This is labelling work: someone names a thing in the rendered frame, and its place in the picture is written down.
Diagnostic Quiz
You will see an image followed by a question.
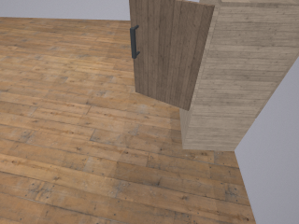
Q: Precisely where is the cupboard door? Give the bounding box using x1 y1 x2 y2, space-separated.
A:
129 0 215 111

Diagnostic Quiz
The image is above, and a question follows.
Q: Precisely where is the handle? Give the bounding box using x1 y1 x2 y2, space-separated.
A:
130 25 140 59

